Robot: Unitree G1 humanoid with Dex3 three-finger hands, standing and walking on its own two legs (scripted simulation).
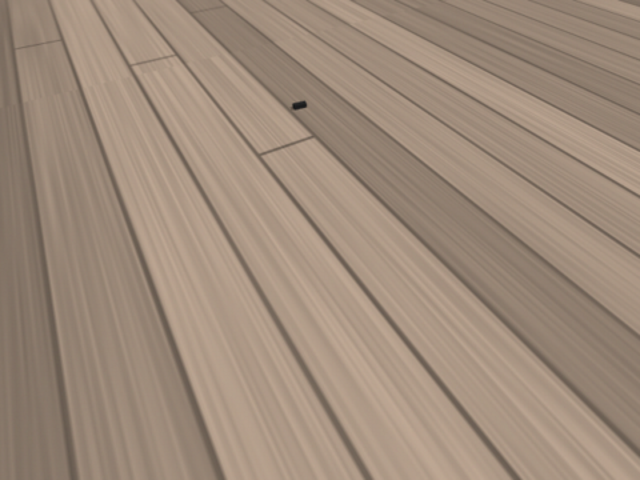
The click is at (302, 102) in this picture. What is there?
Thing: small brick
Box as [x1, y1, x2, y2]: [293, 101, 306, 109]
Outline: 306,103 304,101 293,103 293,108 297,109 305,107
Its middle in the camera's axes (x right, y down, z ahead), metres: -0.13 -0.81 +2.39
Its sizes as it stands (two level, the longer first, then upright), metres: 0.080 0.033 0.028
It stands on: the floor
